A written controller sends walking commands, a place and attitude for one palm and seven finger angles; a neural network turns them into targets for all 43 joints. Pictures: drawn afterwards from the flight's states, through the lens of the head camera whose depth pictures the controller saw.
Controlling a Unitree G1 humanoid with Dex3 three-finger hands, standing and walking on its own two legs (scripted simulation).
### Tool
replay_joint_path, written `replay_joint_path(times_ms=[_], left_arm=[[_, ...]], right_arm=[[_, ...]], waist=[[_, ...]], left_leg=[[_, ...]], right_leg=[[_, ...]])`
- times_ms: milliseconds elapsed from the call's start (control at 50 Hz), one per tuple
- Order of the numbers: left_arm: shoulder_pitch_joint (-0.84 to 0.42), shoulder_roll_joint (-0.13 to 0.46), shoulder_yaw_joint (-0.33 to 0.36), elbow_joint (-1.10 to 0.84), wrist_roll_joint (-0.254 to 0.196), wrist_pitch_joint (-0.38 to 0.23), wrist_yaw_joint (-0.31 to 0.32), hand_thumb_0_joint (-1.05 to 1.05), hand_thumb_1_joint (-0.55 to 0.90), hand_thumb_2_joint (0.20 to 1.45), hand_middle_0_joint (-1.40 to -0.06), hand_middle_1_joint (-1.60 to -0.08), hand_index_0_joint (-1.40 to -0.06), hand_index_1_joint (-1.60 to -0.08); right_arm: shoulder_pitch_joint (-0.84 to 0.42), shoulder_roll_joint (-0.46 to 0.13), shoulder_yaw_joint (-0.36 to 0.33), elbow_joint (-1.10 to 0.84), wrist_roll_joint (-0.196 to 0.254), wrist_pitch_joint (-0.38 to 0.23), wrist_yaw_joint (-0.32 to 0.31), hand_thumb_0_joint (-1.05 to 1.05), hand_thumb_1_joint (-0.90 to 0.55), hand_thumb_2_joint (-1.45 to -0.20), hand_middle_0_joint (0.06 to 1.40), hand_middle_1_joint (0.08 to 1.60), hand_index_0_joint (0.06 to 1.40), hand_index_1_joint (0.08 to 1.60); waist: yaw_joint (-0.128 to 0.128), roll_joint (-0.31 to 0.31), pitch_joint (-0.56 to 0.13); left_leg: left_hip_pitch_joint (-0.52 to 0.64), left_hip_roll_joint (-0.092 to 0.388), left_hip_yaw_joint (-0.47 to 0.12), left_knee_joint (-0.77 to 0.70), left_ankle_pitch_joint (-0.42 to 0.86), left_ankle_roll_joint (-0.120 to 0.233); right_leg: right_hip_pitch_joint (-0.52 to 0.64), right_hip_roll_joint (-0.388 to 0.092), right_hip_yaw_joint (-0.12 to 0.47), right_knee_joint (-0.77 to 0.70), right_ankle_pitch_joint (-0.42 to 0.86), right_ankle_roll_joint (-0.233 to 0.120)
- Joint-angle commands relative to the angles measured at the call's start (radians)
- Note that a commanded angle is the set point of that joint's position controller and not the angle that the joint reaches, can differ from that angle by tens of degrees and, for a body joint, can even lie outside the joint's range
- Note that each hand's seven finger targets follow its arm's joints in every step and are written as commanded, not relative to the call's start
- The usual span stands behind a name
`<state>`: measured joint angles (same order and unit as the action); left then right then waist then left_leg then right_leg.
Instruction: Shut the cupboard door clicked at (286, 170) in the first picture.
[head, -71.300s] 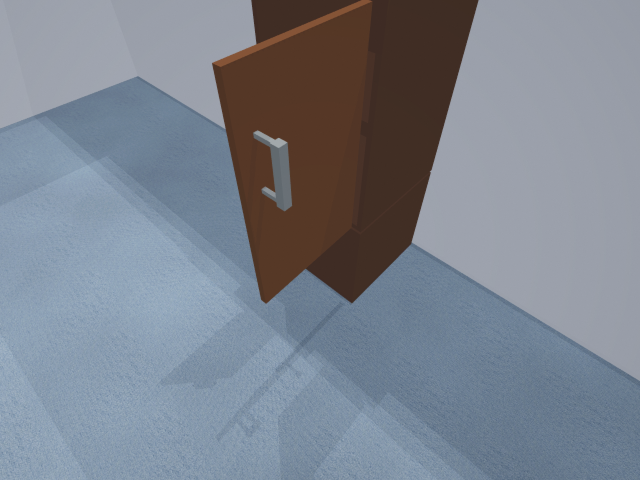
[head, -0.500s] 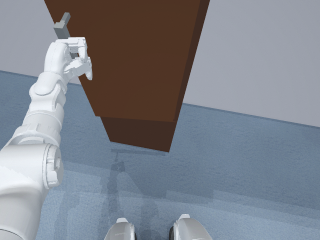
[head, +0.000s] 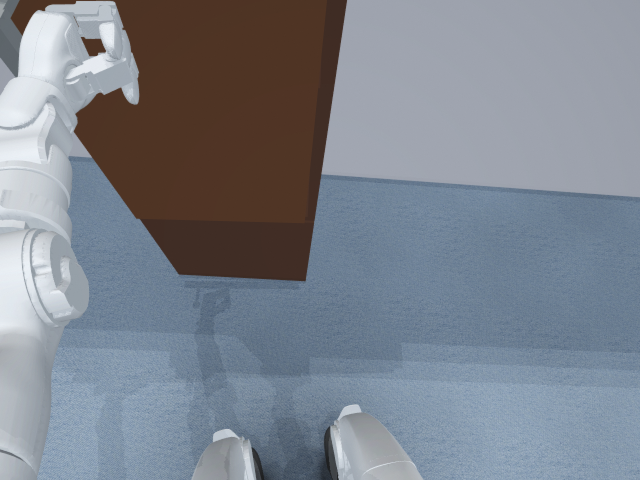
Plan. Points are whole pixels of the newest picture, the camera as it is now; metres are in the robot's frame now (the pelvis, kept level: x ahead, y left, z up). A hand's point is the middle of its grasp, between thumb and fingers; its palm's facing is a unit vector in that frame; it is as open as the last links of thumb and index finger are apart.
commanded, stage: push the door shut along its arc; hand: left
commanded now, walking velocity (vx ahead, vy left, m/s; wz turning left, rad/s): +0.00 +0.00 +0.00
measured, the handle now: (40, 63) +0.59 +0.21 +0.12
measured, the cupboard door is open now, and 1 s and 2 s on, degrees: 2 0 0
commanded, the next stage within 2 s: pull the fist back off the door in 0.30 s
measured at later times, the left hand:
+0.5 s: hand (124, 58) +0.57 +0.12 +0.14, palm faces -0.15 -0.99 +0.05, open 2.8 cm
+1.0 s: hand (156, 66) +0.57 +0.09 +0.13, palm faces +0.11 -0.99 -0.03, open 2.9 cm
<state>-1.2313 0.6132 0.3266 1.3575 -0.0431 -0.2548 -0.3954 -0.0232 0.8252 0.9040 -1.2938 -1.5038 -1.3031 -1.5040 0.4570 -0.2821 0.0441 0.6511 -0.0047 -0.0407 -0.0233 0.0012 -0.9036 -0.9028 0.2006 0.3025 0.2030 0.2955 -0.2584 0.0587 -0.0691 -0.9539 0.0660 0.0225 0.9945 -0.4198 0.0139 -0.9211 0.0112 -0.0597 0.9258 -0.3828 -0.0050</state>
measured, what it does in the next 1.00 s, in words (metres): stands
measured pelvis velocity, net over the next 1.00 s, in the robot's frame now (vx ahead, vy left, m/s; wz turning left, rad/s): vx -0.01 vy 0.01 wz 0.01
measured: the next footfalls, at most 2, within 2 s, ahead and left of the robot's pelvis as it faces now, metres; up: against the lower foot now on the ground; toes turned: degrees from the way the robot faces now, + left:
none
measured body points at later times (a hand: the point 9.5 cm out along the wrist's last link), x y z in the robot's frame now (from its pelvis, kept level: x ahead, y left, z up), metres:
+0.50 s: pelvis -0.02 +0.01 -0.02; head +0.14 +0.04 +0.40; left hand +0.58 +0.18 +0.14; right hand -0.05 -0.26 -0.11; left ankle +0.02 +0.11 -0.67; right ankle +0.03 -0.12 -0.67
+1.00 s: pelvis -0.01 +0.01 +0.00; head +0.12 +0.01 +0.43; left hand +0.56 +0.14 +0.13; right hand -0.09 -0.24 -0.10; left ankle +0.02 +0.11 -0.67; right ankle +0.03 -0.12 -0.67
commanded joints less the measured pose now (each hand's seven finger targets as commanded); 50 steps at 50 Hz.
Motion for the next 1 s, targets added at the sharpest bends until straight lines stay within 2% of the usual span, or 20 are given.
replay_joint_path(times_ms=[0,40,60,120,180,220,260,300,380,400,420,460,500,540,600,700,760,880,920,980], left_arm=[[-0.583,0.209,0.005,-0.208,-0.023,-0.031,-0.001,0.000,0.900,0.900,-1.300,-1.500,-1.300,-1.500],[-0.627,0.157,-0.034,-0.191,-0.022,-0.020,-0.004,0.000,0.900,0.900,-1.300,-1.500,-1.300,-1.500],[-0.624,0.162,-0.031,-0.182,-0.020,-0.017,-0.003,0.000,0.900,0.900,-1.300,-1.500,-1.300,-1.500],[-0.674,0.102,-0.070,-0.171,-0.018,-0.011,0.001,0.000,0.900,0.900,-1.300,-1.500,-1.300,-1.500],[-0.707,0.102,-0.070,-0.152,-0.015,-0.004,0.006,0.000,0.900,0.900,-1.300,-1.500,-1.300,-1.500],[-0.740,0.116,-0.073,-0.152,-0.007,-0.003,0.001,0.000,0.900,0.900,-1.300,-1.500,-1.300,-1.500],[-0.760,0.063,-0.105,-0.150,-0.010,0.006,-0.001,0.000,0.900,0.900,-1.300,-1.500,-1.300,-1.500],[-0.780,0.072,-0.103,-0.159,-0.015,0.007,-0.002,0.000,0.900,0.900,-1.300,-1.500,-1.300,-1.500],[-0.801,0.016,-0.142,-0.158,-0.017,0.021,-0.001,0.000,0.900,0.900,-1.300,-1.500,-1.300,-1.500],[-0.826,0.062,0.060,-0.175,-0.082,0.038,0.196,0.000,0.900,0.900,-1.300,-1.500,-1.300,-1.500],[-0.775,0.014,0.028,-0.130,-0.050,0.056,0.303,0.000,0.900,0.900,-1.300,-1.500,-1.300,-1.500],[-0.794,-0.013,0.050,-0.166,-0.009,0.049,0.464,0.000,0.900,0.900,-1.300,-1.500,-1.300,-1.500],[-0.834,-0.054,0.041,-0.210,0.060,0.015,0.614,0.000,0.900,0.900,-1.300,-1.500,-1.300,-1.500],[-0.858,-0.071,-0.027,-0.197,0.158,-0.021,0.676,0.000,0.900,0.900,-1.300,-1.500,-1.300,-1.500],[-0.867,-0.070,-0.092,-0.157,0.226,-0.054,0.661,0.000,0.900,0.900,-1.300,-1.500,-1.300,-1.500],[-0.810,-0.064,-0.078,-0.107,0.146,-0.050,0.568,0.000,0.900,0.900,-1.300,-1.500,-1.300,-1.500],[-0.748,-0.060,-0.047,-0.109,0.099,-0.053,0.551,0.000,0.900,0.900,-1.300,-1.500,-1.300,-1.500],[-0.597,-0.065,-0.023,-0.162,0.084,-0.106,0.555,0.000,0.900,0.900,-1.300,-1.500,-1.300,-1.500],[-0.533,-0.036,0.002,-0.198,0.086,-0.120,0.555,0.000,0.900,0.900,-1.300,-1.500,-1.300,-1.500],[-0.446,-0.084,-0.015,-0.242,0.072,-0.129,0.544,0.000,0.900,0.900,-1.300,-1.500,-1.300,-1.500]], right_arm=[[0.201,-0.200,-0.079,-0.016,-0.005,-0.020,-0.021,0.000,-0.900,-0.900,0.200,0.300,0.200,0.300],[0.207,-0.199,-0.078,0.001,-0.009,-0.024,-0.021,0.000,-0.900,-0.900,0.200,0.300,0.200,0.300],[0.210,-0.200,-0.077,0.005,-0.013,-0.024,-0.020,0.000,-0.900,-0.900,0.200,0.300,0.200,0.300],[0.210,-0.201,-0.078,0.023,-0.020,-0.030,-0.018,0.000,-0.900,-0.900,0.200,0.300,0.200,0.300],[0.217,-0.206,-0.075,0.030,-0.023,-0.037,-0.019,0.000,-0.900,-0.900,0.200,0.300,0.200,0.300],[0.214,-0.209,-0.075,0.037,-0.022,-0.040,-0.021,0.000,-0.900,-0.900,0.200,0.300,0.200,0.300],[0.207,-0.207,-0.075,0.042,-0.022,-0.047,-0.021,0.000,-0.900,-0.900,0.200,0.300,0.200,0.300],[0.210,-0.213,-0.073,0.043,-0.021,-0.054,-0.024,0.000,-0.900,-0.900,0.200,0.300,0.200,0.300],[0.199,-0.213,-0.067,0.053,-0.019,-0.069,-0.027,0.000,-0.900,-0.900,0.200,0.300,0.200,0.300],[0.227,-0.190,-0.055,0.022,-0.042,-0.073,-0.020,0.000,-0.900,-0.900,0.200,0.300,0.200,0.300],[0.222,-0.186,-0.053,0.020,-0.049,-0.075,-0.003,0.000,-0.900,-0.900,0.200,0.300,0.200,0.300],[0.242,-0.184,-0.066,0.013,-0.074,-0.073,0.022,0.000,-0.900,-0.900,0.200,0.300,0.200,0.300],[0.242,-0.173,-0.069,0.016,-0.098,-0.073,0.048,0.000,-0.900,-0.900,0.200,0.300,0.200,0.300],[0.251,-0.176,-0.077,0.030,-0.113,-0.069,0.076,0.000,-0.900,-0.900,0.200,0.300,0.200,0.300],[0.247,-0.184,-0.083,0.030,-0.110,-0.060,0.091,0.000,-0.900,-0.900,0.200,0.300,0.200,0.300],[0.229,-0.189,-0.076,0.012,-0.091,-0.056,0.077,0.000,-0.900,-0.900,0.200,0.300,0.200,0.300],[0.224,-0.187,-0.073,-0.001,-0.086,-0.059,0.072,0.000,-0.900,-0.900,0.200,0.300,0.200,0.300],[0.234,-0.178,-0.085,-0.006,-0.081,-0.053,0.080,0.000,-0.900,-0.900,0.200,0.300,0.200,0.300],[0.237,-0.176,-0.090,-0.010,-0.077,-0.041,0.081,0.000,-0.900,-0.900,0.200,0.300,0.200,0.300],[0.231,-0.168,-0.098,-0.017,-0.070,-0.026,0.082,0.000,-0.900,-0.900,0.200,0.300,0.200,0.300]], waist=[[-0.056,0.080,-0.507],[-0.079,0.116,-0.476],[-0.071,0.126,-0.477],[-0.093,0.153,-0.483],[-0.114,0.130,-0.468],[-0.117,0.157,-0.488],[-0.127,0.175,-0.483],[-0.135,0.174,-0.492],[-0.150,0.200,-0.473],[-0.100,0.227,-0.492],[-0.106,0.205,-0.485],[-0.115,0.133,-0.484],[-0.115,0.173,-0.507],[-0.137,0.194,-0.496],[-0.153,0.201,-0.471],[-0.125,0.177,-0.457],[-0.107,0.117,-0.454],[-0.056,0.050,-0.476],[-0.021,0.060,-0.511],[0.000,0.051,-0.503]], left_leg=[[0.366,-0.041,-0.076,-0.068,0.301,0.028],[0.401,-0.036,-0.089,-0.063,0.296,0.024],[0.407,-0.036,-0.093,-0.062,0.302,0.022],[0.435,-0.034,-0.106,-0.045,0.310,0.020],[0.417,-0.034,-0.110,-0.037,0.294,0.026],[0.425,-0.030,-0.118,-0.028,0.288,0.021],[0.431,-0.028,-0.120,-0.021,0.269,0.021],[0.439,-0.025,-0.124,-0.016,0.259,0.023],[0.451,-0.022,-0.135,-0.023,0.219,0.023],[0.372,-0.012,-0.158,-0.042,0.170,0.009],[0.346,-0.012,-0.165,-0.057,0.108,0.003],[0.315,-0.016,-0.170,-0.072,0.065,0.005],[0.330,-0.019,-0.175,-0.072,0.054,0.000],[0.357,-0.017,-0.184,-0.082,0.017,-0.007],[0.364,-0.022,-0.180,-0.102,-0.034,-0.004],[0.348,-0.035,-0.168,-0.130,-0.055,-0.003],[0.314,-0.039,-0.147,-0.135,-0.048,0.006],[0.315,-0.043,-0.104,-0.140,0.043,0.012],[0.335,-0.045,-0.091,-0.146,0.112,0.010],[0.372,-0.045,-0.071,-0.160,0.172,0.009]], right_leg=[[0.149,0.035,0.040,-0.120,0.257,-0.007],[0.069,0.036,0.026,-0.120,0.218,-0.010],[0.062,0.038,0.021,-0.118,0.209,-0.014],[-0.004,0.039,0.012,-0.106,0.192,-0.017],[-0.025,0.041,0.007,-0.103,0.174,-0.019],[-0.048,0.039,0.003,-0.090,0.164,-0.020],[-0.087,0.040,-0.003,-0.083,0.144,-0.021],[-0.106,0.039,-0.004,-0.078,0.132,-0.019],[-0.156,0.039,-0.017,-0.069,0.100,-0.024],[-0.132,0.025,-0.006,-0.073,0.090,-0.012],[-0.135,0.024,-0.011,-0.060,0.065,-0.004],[-0.109,0.020,-0.013,-0.066,0.053,0.007],[-0.141,0.017,-0.015,-0.056,0.046,0.008],[-0.172,0.015,-0.016,-0.056,0.027,0.002],[-0.172,0.014,-0.008,-0.075,-0.001,-0.008],[-0.098,0.016,-0.003,-0.099,-0.003,-0.016],[-0.039,0.018,0.001,-0.116,-0.005,-0.011],[0.072,0.022,0.006,-0.138,0.042,-0.008],[0.130,0.024,0.009,-0.142,0.085,-0.010],[0.184,0.030,0.009,-0.161,0.137,-0.011]])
